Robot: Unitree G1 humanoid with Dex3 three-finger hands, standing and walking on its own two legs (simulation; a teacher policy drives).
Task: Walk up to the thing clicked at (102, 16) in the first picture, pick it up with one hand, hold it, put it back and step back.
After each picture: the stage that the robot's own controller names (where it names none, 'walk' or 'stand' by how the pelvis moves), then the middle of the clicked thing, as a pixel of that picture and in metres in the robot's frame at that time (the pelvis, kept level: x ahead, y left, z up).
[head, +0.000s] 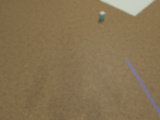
stand; (101, 16) +1.79 -0.31 -0.72
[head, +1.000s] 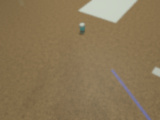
walk; (82, 28) +1.67 +0.08 -0.69
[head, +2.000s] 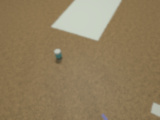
walk; (58, 54) +1.07 +0.31 -0.72
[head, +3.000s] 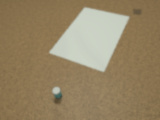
walk; (57, 93) +0.65 +0.27 -0.72
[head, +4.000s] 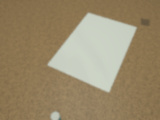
stand; (56, 118) +0.41 +0.21 -0.70
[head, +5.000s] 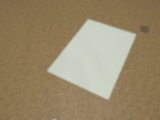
stand; out of the picture +0.38 +0.21 -0.72
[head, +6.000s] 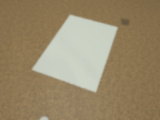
stand; out of the picture +0.40 +0.24 -0.71
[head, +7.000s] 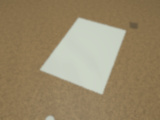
stand; out of the picture +0.41 +0.23 -0.71
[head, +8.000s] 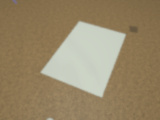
stand; out of the picture +0.41 +0.24 -0.73
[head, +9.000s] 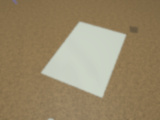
stand; out of the picture +0.41 +0.23 -0.73
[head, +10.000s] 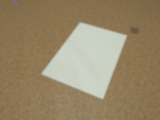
stand; out of the picture +0.40 +0.23 -0.73
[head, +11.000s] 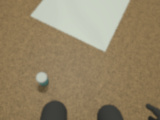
go down; (42, 79) +0.44 +0.23 -0.52
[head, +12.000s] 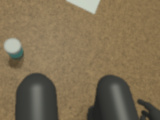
go down; (14, 49) +0.46 +0.29 -0.30
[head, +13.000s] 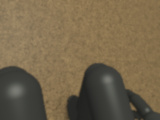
close in; out of the picture +0.43 +0.33 -0.25
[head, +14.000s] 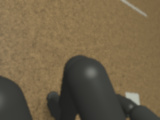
close; out of the picture +0.42 +0.35 -0.22
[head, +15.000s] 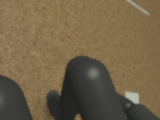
lift; out of the picture +0.41 +0.35 -0.22
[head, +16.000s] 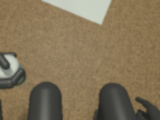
lift; (11, 72) +0.33 +0.24 -0.06
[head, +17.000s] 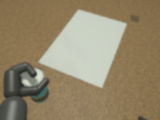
hold; (36, 86) +0.32 +0.16 +0.00
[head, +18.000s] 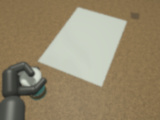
hold; (34, 84) +0.33 +0.17 -0.01
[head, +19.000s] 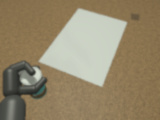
hold; (34, 84) +0.33 +0.17 +0.00
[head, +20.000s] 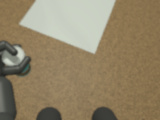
crouch; (18, 62) +0.40 +0.22 -0.06
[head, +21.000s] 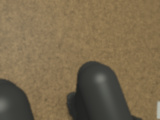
lower; out of the picture +0.46 +0.34 -0.16
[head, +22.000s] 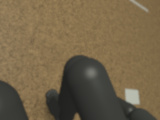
lower; out of the picture +0.41 +0.36 -0.22
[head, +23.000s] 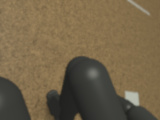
lower; out of the picture +0.40 +0.36 -0.23
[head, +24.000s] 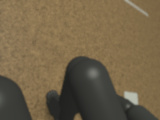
lower; out of the picture +0.40 +0.36 -0.23
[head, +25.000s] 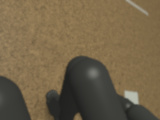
lower; out of the picture +0.40 +0.36 -0.23
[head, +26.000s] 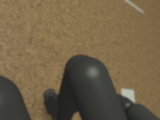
open; out of the picture +0.39 +0.35 -0.22
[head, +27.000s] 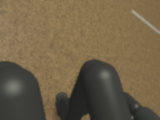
stand; out of the picture +0.41 +0.34 -0.24
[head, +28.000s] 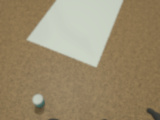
stand; (39, 101) +0.41 +0.24 -0.59
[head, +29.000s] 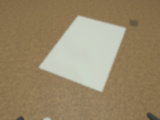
stand; out of the picture +0.40 +0.24 -0.67
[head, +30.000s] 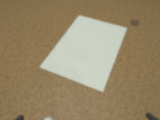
stand; out of the picture +0.40 +0.23 -0.67
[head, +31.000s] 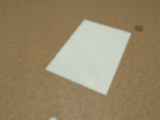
stand; out of the picture +0.41 +0.22 -0.71
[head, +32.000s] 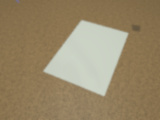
stand; out of the picture +0.39 +0.23 -0.73
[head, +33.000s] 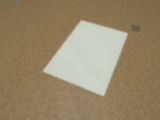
stand; out of the picture +0.39 +0.23 -0.73
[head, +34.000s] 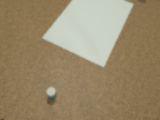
walk; (51, 93) +0.46 +0.18 -0.70
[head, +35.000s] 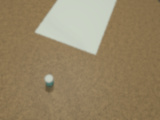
walk; (49, 81) +0.59 +0.20 -0.71
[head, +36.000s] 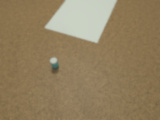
walk; (54, 63) +0.86 +0.30 -0.70
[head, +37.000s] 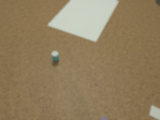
stand; (55, 57) +1.01 +0.24 -0.71
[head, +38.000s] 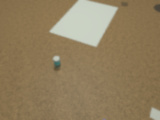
stand; (57, 61) +1.04 +0.24 -0.72
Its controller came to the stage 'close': yes
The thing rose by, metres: 0.70
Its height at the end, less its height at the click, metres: +0.00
